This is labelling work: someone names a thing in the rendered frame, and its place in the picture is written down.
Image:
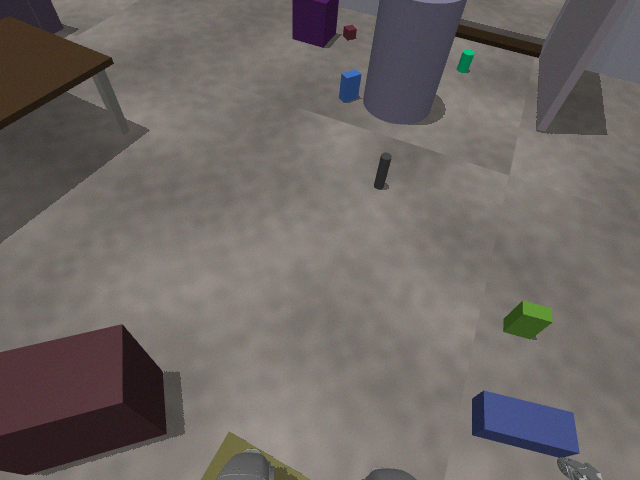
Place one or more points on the right robot hand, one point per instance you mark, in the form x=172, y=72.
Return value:
x=576, y=470

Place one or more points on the coffee table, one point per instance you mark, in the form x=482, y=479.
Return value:
x=37, y=66

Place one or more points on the sofa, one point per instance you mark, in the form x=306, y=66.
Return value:
x=38, y=13

